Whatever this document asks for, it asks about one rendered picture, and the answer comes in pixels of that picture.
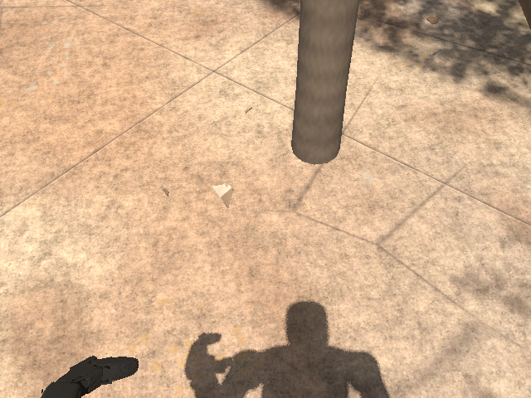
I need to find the left robot hand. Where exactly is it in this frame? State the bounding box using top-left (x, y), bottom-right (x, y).
top-left (41, 356), bottom-right (139, 398)

